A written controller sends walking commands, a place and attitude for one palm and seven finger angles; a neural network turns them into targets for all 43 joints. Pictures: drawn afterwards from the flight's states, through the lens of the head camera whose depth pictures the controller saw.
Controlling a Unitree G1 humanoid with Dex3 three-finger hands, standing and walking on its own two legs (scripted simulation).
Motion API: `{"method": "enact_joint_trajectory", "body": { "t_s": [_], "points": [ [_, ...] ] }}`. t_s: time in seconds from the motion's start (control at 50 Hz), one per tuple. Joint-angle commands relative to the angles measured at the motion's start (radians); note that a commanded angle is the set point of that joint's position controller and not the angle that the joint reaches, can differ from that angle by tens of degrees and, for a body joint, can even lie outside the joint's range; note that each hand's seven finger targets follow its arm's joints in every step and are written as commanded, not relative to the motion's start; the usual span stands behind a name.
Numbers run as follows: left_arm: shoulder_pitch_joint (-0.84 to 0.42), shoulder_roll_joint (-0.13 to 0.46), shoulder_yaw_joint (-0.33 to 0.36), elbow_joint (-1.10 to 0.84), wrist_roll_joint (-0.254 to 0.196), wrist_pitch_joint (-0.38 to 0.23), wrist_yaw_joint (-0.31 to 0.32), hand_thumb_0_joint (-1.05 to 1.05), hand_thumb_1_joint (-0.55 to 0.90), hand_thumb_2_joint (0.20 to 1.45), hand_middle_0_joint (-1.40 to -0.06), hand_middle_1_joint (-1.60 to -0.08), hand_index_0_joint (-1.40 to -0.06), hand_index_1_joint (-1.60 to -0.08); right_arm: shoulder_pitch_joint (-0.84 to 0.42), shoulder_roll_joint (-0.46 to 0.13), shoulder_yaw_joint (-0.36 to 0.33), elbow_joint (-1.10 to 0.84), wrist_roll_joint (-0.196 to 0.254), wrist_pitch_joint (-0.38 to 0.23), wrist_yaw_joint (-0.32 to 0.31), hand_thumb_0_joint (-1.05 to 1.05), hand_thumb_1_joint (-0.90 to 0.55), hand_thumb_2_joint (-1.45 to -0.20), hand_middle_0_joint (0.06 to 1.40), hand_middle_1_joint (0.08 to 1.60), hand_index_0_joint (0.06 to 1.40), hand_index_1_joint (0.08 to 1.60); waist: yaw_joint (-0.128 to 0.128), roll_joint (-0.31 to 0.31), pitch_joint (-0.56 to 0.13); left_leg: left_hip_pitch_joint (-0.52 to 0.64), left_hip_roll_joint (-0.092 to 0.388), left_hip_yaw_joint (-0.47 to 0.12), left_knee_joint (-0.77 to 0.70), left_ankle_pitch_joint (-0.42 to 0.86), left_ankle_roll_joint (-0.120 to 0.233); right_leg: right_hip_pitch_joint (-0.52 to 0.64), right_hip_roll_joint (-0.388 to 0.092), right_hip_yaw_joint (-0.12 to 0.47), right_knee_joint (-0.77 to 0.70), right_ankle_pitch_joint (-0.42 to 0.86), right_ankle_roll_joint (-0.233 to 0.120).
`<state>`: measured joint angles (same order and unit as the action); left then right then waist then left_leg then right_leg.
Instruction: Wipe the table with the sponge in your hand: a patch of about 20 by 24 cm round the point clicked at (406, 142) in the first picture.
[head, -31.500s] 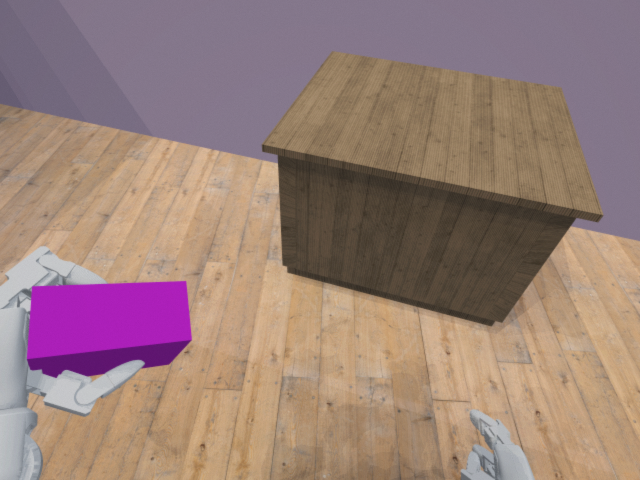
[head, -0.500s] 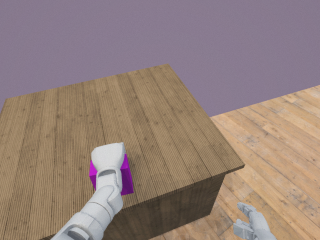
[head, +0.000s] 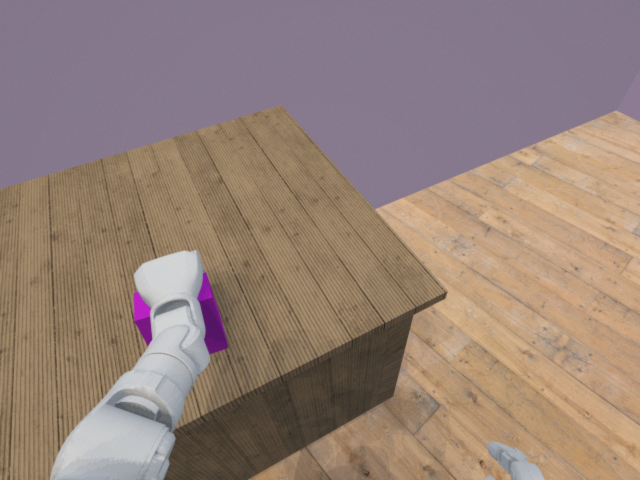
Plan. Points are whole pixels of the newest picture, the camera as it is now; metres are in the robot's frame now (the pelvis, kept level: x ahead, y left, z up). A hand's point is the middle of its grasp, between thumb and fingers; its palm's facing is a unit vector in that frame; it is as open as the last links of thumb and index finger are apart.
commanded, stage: wipe forward along the third lane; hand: left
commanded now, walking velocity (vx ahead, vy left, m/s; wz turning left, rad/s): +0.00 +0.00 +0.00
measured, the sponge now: (186, 329) +0.35 +0.24 -0.06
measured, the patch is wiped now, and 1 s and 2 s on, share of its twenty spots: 0.65 0.95 0.95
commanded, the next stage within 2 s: wipe back along the third lane in 0.82 s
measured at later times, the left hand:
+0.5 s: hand (176, 273) +0.42 +0.26 +0.00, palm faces -0.13 -0.02 -0.99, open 10.1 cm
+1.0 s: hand (163, 250) +0.46 +0.29 +0.00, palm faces -0.11 -0.03 -0.99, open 10.1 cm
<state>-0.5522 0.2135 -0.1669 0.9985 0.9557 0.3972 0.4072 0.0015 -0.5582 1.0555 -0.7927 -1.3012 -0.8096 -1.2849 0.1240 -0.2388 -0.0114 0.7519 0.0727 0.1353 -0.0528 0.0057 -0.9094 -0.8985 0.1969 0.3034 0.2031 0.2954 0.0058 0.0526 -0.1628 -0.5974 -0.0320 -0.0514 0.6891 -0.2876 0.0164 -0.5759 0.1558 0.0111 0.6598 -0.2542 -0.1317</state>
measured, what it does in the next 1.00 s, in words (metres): stands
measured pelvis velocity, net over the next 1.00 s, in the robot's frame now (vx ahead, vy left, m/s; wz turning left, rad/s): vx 0.02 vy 0.05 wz -0.04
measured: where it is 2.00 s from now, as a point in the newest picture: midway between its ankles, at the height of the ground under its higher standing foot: outside the picture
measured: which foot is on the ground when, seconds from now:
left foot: down 0.00-1.00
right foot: down 0.00-1.00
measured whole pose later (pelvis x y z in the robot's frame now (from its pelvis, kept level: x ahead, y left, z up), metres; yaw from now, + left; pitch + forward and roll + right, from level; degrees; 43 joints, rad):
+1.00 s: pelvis +0.02 +0.05 -0.01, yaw -2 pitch +18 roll -2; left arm -0.84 0.36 -0.06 1.24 1.00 0.36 0.41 0.01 -0.56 1.06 -0.78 -1.32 -0.80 -1.31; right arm 0.20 -0.24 0.01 0.74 0.06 0.08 -0.01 0.00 -0.91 -0.90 0.20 0.30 0.20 0.30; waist -0.09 0.04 -0.19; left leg -0.77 -0.06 -0.07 0.77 -0.31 0.05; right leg -0.72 0.16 0.04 0.67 -0.27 -0.07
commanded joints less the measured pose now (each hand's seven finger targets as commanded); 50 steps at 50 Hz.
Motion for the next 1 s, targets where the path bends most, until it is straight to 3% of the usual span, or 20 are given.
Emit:
{"method": "enact_joint_trajectory", "body": {
  "t_s": [0.0, 0.02, 0.04, 0.08, 0.14, 0.18, 0.24, 0.3, 0.36, 0.38, 0.42, 0.48, 0.54, 0.6, 0.66, 0.68, 0.74, 0.82, 0.9, 0.98],
  "points": [
    [-0.342, 0.274, 0.081, -0.078, 0.021, 0.006, 0.051, 0.000, 0.100, 1.300, -1.200, -1.600, -1.200, -1.600, -0.089, -0.123, -0.035, -0.141, 0.003, -0.052, -0.004, 0.000, -0.900, -0.900, 0.200, 0.300, 0.200, 0.300, -0.033, -0.155, -0.195, -0.132, -0.008, 0.001, -0.013, -0.076, 0.021, 0.267, -0.178, 0.318, -0.197, -0.065, 0.081],
    [-0.334, 0.307, 0.103, -0.067, 0.030, 0.007, 0.053, 0.000, 0.100, 1.300, -1.200, -1.600, -1.200, -1.600, -0.080, -0.126, -0.035, -0.136, 0.003, -0.052, -0.003, 0.000, -0.900, -0.900, 0.200, 0.300, 0.200, 0.300, -0.026, -0.138, -0.211, -0.139, -0.009, -0.002, -0.009, -0.071, 0.020, 0.274, -0.176, 0.323, -0.189, -0.052, 0.077],
    [-0.318, 0.288, 0.088, -0.067, 0.032, 0.008, 0.053, 0.000, 0.100, 1.300, -1.200, -1.600, -1.200, -1.600, -0.082, -0.122, -0.035, -0.141, 0.003, -0.053, -0.001, 0.000, -0.900, -0.900, 0.200, 0.300, 0.200, 0.300, -0.028, -0.117, -0.213, -0.146, -0.010, -0.001, -0.008, -0.072, 0.019, 0.279, -0.182, 0.332, -0.189, -0.037, 0.077],
    [-0.357, 0.312, 0.089, -0.054, 0.043, 0.011, 0.044, 0.000, 0.100, 1.300, -1.200, -1.600, -1.200, -1.600, -0.075, -0.127, -0.033, -0.140, 0.007, -0.054, 0.002, 0.000, -0.900, -0.900, 0.200, 0.300, 0.200, 0.300, -0.040, -0.117, -0.205, -0.154, -0.012, -0.007, -0.009, -0.076, 0.022, 0.267, -0.173, 0.327, -0.190, -0.044, 0.075],
    [-0.375, 0.339, 0.091, -0.027, 0.043, 0.012, 0.038, 0.000, 0.100, 1.300, -1.200, -1.600, -1.200, -1.600, -0.060, -0.132, -0.030, -0.138, 0.008, -0.059, 0.001, 0.000, -0.900, -0.900, 0.200, 0.300, 0.200, 0.300, -0.048, -0.100, -0.183, -0.181, -0.008, -0.008, -0.001, -0.101, 0.020, 0.245, -0.177, 0.344, -0.205, -0.124, 0.076],
    [-0.393, 0.386, 0.131, -0.017, 0.034, 0.005, 0.039, 0.000, 0.100, 1.300, -1.200, -1.600, -1.200, -1.600, -0.049, -0.138, -0.034, -0.133, 0.008, -0.064, 0.001, 0.000, -0.900, -0.900, 0.200, 0.300, 0.200, 0.300, -0.047, -0.109, -0.207, -0.192, -0.007, -0.011, 0.007, -0.088, 0.022, 0.262, -0.172, 0.344, -0.196, -0.096, 0.076],
    [-0.391, 0.398, 0.136, 0.008, 0.031, -0.005, 0.043, 0.000, 0.100, 1.300, -1.200, -1.600, -1.200, -1.600, -0.024, -0.142, -0.032, -0.126, 0.007, -0.074, 0.000, 0.000, -0.900, -0.900, 0.200, 0.300, 0.200, 0.300, -0.058, -0.126, -0.235, -0.218, -0.003, -0.009, 0.017, -0.084, 0.021, 0.282, -0.179, 0.348, -0.182, -0.048, 0.084],
    [-0.402, 0.387, 0.120, 0.020, 0.049, -0.015, 0.037, 0.000, 0.100, 1.300, -1.200, -1.600, -1.200, -1.600, -0.002, -0.144, -0.032, -0.122, 0.007, -0.081, 0.007, 0.000, -0.900, -0.900, 0.200, 0.300, 0.200, 0.300, -0.062, -0.113, -0.259, -0.191, -0.004, -0.008, 0.009, -0.060, 0.029, 0.264, -0.162, 0.299, -0.150, 0.035, 0.081],
    [-0.400, 0.384, 0.114, 0.044, 0.050, -0.010, 0.035, 0.000, 0.100, 1.300, -1.200, -1.600, -1.200, -1.600, 0.005, -0.145, -0.029, -0.122, 0.009, -0.083, 0.012, 0.000, -0.900, -0.900, 0.200, 0.300, 0.200, 0.300, -0.061, -0.112, -0.246, -0.195, -0.004, -0.005, 0.007, -0.075, 0.030, 0.242, -0.159, 0.290, -0.160, 0.013, 0.084],
    [-0.428, 0.373, 0.109, 0.033, 0.042, -0.014, 0.033, 0.000, 0.100, 1.300, -1.200, -1.600, -1.200, -1.600, 0.001, -0.142, -0.029, -0.123, 0.010, -0.085, 0.016, 0.000, -0.900, -0.900, 0.200, 0.300, 0.200, 0.300, -0.061, -0.083, -0.256, -0.181, -0.006, -0.006, 0.002, -0.072, 0.032, 0.226, -0.153, 0.268, -0.154, 0.013, 0.081],
    [-0.425, 0.392, 0.122, 0.055, 0.038, -0.015, 0.039, 0.000, 0.100, 1.300, -1.200, -1.600, -1.200, -1.600, 0.014, -0.145, -0.028, -0.118, 0.008, -0.089, 0.017, 0.000, -0.900, -0.900, 0.200, 0.300, 0.200, 0.300, -0.064, -0.093, -0.240, -0.183, -0.002, 0.000, 0.006, -0.080, 0.033, 0.213, -0.152, 0.264, -0.161, -0.007, 0.085],
    [-0.470, 0.406, 0.136, 0.051, 0.036, -0.021, 0.045, 0.000, 0.100, 1.300, -1.200, -1.600, -1.200, -1.600, 0.025, -0.148, -0.028, -0.111, 0.004, -0.094, 0.019, 0.000, -0.900, -0.900, 0.200, 0.300, 0.200, 0.300, -0.074, -0.096, -0.268, -0.179, 0.000, 0.000, 0.009, -0.057, 0.036, 0.225, -0.148, 0.246, -0.142, 0.064, 0.085],
    [-0.459, 0.412, 0.129, 0.086, 0.063, -0.016, 0.048, 0.000, 0.100, 1.300, -1.200, -1.600, -1.200, -1.600, 0.046, -0.152, -0.026, -0.104, 0.000, -0.092, 0.022, 0.000, -0.900, -0.900, 0.200, 0.300, 0.200, 0.300, -0.080, -0.126, -0.268, -0.186, -0.002, 0.001, 0.016, -0.045, 0.039, 0.211, -0.140, 0.219, -0.122, 0.107, 0.088],
    [-0.465, 0.393, 0.120, 0.086, 0.067, -0.014, 0.045, 0.000, 0.100, 1.300, -1.200, -1.600, -1.200, -1.600, 0.056, -0.149, -0.028, -0.107, -0.002, -0.092, 0.026, 0.000, -0.900, -0.900, 0.200, 0.300, 0.200, 0.300, -0.079, -0.103, -0.290, -0.148, -0.004, 0.005, 0.011, -0.009, 0.044, 0.198, -0.130, 0.181, -0.106, 0.170, 0.089],
    [-0.461, 0.421, 0.143, 0.107, 0.064, -0.003, 0.047, 0.000, 0.100, 1.300, -1.200, -1.600, -1.200, -1.600, 0.062, -0.151, -0.025, -0.106, -0.003, -0.086, 0.029, 0.000, -0.900, -0.900, 0.200, 0.300, 0.200, 0.300, -0.073, -0.104, -0.300, -0.150, -0.003, 0.007, 0.014, 0.006, 0.042, 0.213, -0.131, 0.182, -0.103, 0.201, 0.089],
    [-0.481, 0.397, 0.128, 0.088, 0.060, -0.007, 0.044, 0.000, 0.100, 1.300, -1.200, -1.600, -1.200, -1.600, 0.056, -0.147, -0.026, -0.110, -0.003, -0.087, 0.030, 0.000, -0.900, -0.900, 0.200, 0.300, 0.200, 0.300, -0.075, -0.074, -0.314, -0.125, -0.004, 0.006, 0.007, 0.027, 0.044, 0.203, -0.128, 0.162, -0.096, 0.224, 0.088],
    [-0.498, 0.398, 0.115, 0.116, 0.077, -0.003, 0.043, 0.000, 0.100, 1.300, -1.200, -1.600, -1.200, -1.600, 0.071, -0.151, -0.023, -0.105, -0.006, -0.079, 0.033, 0.000, -0.900, -0.900, 0.200, 0.300, 0.200, 0.300, -0.089, -0.064, -0.286, -0.111, -0.001, 0.006, 0.007, 0.024, 0.044, 0.164, -0.122, 0.148, -0.100, 0.203, 0.088],
    [-0.573, 0.457, 0.138, 0.149, 0.096, 0.005, 0.049, 0.000, 0.100, 1.300, -1.200, -1.600, -1.200, -1.600, 0.083, -0.160, -0.021, -0.096, -0.011, -0.075, 0.028, 0.000, -0.900, -0.900, 0.200, 0.300, 0.200, 0.300, -0.104, -0.077, -0.265, -0.114, 0.003, -0.004, 0.003, 0.002, 0.046, 0.117, -0.114, 0.122, -0.102, 0.136, 0.087],
    [-0.611, 0.423, 0.116, 0.171, 0.097, 0.002, 0.052, 0.000, 0.100, 1.300, -1.200, -1.600, -1.200, -1.600, 0.092, -0.156, -0.023, -0.095, -0.014, -0.081, 0.029, 0.000, -0.900, -0.900, 0.200, 0.300, 0.200, 0.300, -0.106, -0.025, -0.293, -0.069, 0.009, -0.014, -0.003, 0.016, 0.044, 0.064, -0.107, 0.087, -0.088, 0.100, 0.081],
    [-0.508, 0.323, 0.093, 0.161, 0.071, -0.004, 0.037, 0.000, 0.100, 1.300, -1.200, -1.600, -1.200, -1.600, 0.091, -0.143, -0.031, -0.115, -0.011, -0.080, 0.045, 0.000, -0.900, -0.900, 0.200, 0.300, 0.200, 0.300, -0.070, 0.001, -0.383, 0.016, 0.014, -0.019, -0.010, 0.107, 0.037, 0.093, -0.098, 0.065, -0.077, 0.170, 0.073]
  ]
}}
